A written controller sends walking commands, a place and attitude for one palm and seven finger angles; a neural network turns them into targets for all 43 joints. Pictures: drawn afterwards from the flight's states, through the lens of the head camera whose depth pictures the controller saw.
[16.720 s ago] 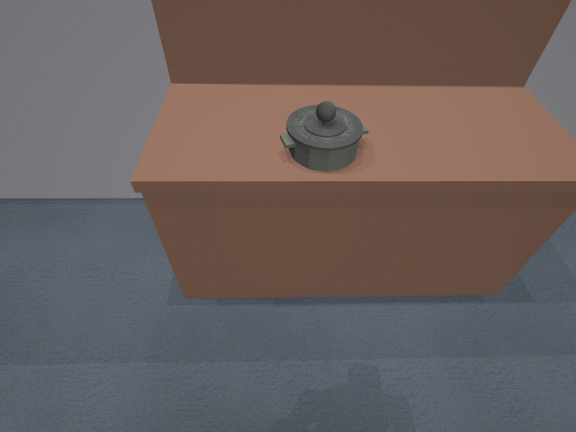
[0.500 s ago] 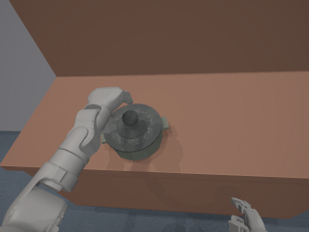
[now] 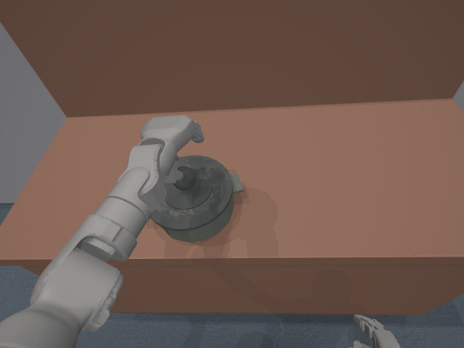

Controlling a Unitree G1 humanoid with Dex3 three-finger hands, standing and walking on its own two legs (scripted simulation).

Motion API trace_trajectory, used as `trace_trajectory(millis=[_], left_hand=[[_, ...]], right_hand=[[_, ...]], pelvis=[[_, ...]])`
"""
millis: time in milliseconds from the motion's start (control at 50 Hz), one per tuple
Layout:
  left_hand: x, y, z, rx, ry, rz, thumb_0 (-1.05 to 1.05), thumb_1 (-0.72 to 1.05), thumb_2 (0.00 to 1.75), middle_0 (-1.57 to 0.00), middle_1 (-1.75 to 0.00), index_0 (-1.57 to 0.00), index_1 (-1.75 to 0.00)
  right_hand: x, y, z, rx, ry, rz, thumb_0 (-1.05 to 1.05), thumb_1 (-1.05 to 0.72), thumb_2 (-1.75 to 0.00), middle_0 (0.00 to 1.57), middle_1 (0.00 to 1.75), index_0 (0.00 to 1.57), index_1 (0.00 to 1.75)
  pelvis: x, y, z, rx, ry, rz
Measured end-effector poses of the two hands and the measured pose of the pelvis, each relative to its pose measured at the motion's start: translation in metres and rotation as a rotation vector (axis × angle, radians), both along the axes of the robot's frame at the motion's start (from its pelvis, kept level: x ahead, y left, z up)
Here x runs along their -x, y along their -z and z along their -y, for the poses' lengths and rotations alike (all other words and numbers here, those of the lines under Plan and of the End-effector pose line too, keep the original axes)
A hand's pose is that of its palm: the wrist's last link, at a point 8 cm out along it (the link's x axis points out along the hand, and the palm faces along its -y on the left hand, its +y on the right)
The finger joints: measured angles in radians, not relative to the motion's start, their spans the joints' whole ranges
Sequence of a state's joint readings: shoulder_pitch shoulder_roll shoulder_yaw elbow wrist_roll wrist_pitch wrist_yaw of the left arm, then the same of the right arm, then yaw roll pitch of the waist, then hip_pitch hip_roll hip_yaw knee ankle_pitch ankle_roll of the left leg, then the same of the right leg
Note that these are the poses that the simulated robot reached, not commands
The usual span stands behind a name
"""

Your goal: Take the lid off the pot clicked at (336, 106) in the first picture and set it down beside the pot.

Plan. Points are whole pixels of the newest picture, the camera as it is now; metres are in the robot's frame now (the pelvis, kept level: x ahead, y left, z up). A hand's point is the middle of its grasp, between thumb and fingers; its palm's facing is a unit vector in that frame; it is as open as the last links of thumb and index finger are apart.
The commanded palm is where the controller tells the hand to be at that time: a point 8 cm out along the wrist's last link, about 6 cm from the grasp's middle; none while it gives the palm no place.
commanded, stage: move the open hand above the knob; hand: left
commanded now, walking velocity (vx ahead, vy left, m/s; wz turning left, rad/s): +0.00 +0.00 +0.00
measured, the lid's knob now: (184, 178) +0.45 +0.11 +0.01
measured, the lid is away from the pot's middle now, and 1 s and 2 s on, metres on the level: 0.00 0.00 0.00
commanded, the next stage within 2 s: lower the open fingers around the knob in 0.46 s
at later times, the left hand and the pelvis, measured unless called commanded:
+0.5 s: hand (170, 159) +0.43 +0.12 +0.09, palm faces -0.28 -0.04 -0.96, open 10.6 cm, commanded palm +0.41 +0.12 +0.16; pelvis +0.00 +0.01 +0.00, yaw +0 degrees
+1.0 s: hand (172, 169) +0.43 +0.12 +0.06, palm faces -0.31 -0.06 -0.95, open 10.6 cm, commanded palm +0.41 +0.13 +0.12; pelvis +0.01 +0.01 +0.00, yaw +0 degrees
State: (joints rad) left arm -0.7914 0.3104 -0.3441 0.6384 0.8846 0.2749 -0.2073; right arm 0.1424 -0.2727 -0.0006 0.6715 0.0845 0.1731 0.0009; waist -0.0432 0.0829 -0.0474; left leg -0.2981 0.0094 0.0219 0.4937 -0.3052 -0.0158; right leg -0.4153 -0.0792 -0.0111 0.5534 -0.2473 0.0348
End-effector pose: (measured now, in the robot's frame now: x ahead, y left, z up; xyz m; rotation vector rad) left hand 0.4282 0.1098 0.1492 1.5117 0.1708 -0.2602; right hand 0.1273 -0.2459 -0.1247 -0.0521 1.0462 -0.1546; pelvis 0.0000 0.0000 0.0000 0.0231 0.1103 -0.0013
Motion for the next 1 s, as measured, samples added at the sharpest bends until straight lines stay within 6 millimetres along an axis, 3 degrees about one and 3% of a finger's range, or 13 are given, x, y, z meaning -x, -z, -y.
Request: trace_trajectory(millis=[380,600,1000], left_hand=[[0.006,-0.002,-0.008,0.008,0.011,0.000,0.00,-0.32,1.36,-0.79,-0.08,-0.80,-0.08],[0.001,-0.003,-0.011,0.019,0.006,0.006,0.00,-0.32,1.36,-0.79,-0.08,-0.80,-0.08],[0.003,0.027,-0.014,0.022,0.010,-0.032,0.00,-0.32,1.36,-0.79,-0.08,-0.80,-0.08]], right_hand=[[-0.018,-0.005,-0.014,-0.005,-0.032,0.033,0.01,-0.91,-0.90,0.20,0.30,0.20,0.30],[-0.016,-0.004,-0.017,-0.005,-0.033,0.023,0.01,-0.91,-0.90,0.20,0.30,0.20,0.30],[-0.007,-0.001,-0.012,0.011,-0.010,-0.020,0.01,-0.91,-0.90,0.20,0.30,0.20,0.30]], pelvis=[[0.001,0.000,-0.005,0.003,-0.007,0.004],[-0.002,-0.001,-0.006,0.004,-0.006,-0.001],[-0.005,0.000,-0.008,0.009,0.000,-0.019]])
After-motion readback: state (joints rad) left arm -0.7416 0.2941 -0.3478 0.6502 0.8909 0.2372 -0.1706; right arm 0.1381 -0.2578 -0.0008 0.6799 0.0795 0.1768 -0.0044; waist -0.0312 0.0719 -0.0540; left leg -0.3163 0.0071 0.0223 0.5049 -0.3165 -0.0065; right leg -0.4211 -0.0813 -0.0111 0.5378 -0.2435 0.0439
